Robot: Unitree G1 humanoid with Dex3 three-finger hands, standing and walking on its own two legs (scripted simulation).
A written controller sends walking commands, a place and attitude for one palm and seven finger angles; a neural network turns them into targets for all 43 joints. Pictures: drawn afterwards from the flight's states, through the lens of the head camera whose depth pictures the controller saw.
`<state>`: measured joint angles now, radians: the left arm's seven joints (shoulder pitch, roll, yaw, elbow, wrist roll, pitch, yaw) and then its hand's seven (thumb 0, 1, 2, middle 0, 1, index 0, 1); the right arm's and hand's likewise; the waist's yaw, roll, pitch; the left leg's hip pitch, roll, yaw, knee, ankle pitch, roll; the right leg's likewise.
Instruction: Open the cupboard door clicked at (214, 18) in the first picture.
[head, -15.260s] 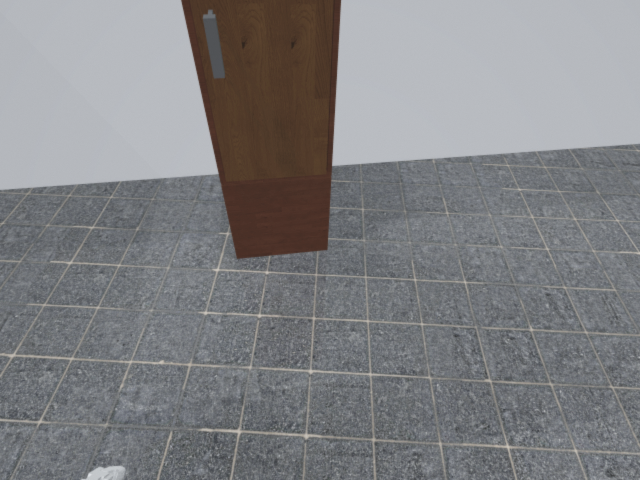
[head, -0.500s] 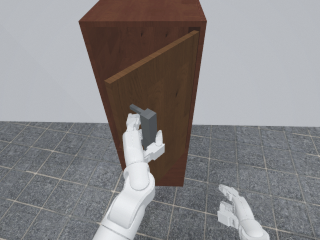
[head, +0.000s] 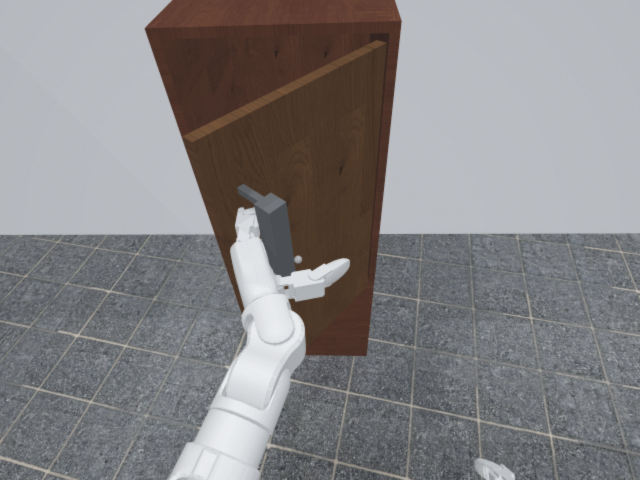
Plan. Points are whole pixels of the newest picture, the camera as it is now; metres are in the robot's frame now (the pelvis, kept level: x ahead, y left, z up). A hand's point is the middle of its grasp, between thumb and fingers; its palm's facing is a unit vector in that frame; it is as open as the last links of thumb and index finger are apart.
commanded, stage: open thumb and fingers to let go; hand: left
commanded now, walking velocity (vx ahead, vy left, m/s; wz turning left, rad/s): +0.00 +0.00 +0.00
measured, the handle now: (265, 234) +0.40 +0.09 +0.12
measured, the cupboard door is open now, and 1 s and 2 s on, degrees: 49 54 54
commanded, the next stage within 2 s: slide the hand sideways off the handle in 0.36 s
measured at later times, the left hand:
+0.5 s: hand (296, 260) +0.35 +0.05 +0.12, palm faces +0.35 -0.94 -0.04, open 15.4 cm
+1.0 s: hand (293, 296) +0.30 +0.05 +0.11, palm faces -0.08 -1.00 +0.01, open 16.3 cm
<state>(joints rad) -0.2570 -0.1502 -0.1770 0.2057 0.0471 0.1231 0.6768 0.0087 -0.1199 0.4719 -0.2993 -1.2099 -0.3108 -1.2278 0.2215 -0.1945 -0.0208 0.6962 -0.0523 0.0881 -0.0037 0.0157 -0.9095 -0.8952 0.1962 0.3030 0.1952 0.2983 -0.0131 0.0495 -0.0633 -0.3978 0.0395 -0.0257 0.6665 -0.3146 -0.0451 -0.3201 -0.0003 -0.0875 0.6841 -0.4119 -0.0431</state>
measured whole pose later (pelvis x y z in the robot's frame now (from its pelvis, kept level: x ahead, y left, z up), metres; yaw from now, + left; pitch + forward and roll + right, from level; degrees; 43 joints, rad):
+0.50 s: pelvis -0.02 +0.02 +0.00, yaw +0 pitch +3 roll +0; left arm -0.39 -0.19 -0.19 0.37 0.07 0.08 0.70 -0.01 -0.49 0.30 -0.28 -0.50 -0.25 -0.55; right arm 0.14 -0.15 0.00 0.68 -0.06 0.07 0.01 0.01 -0.91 -0.90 0.20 0.30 0.20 0.30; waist 0.00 0.03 -0.07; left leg -0.45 0.03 -0.02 0.71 -0.31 -0.02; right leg -0.37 -0.01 -0.08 0.71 -0.39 -0.02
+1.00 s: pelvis -0.02 +0.03 +0.00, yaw -3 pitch +0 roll +0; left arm -0.15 -0.03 -0.20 0.20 -0.05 -0.06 0.22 -0.01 -0.50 0.30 -0.14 -0.30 -0.15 -0.30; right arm 0.24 -0.19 0.03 0.59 0.00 0.03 -0.01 0.02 -0.91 -0.90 0.20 0.30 0.20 0.30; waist -0.01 0.03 -0.04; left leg -0.36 0.04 0.03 0.65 -0.29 -0.01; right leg -0.30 -0.01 -0.03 0.66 -0.36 -0.01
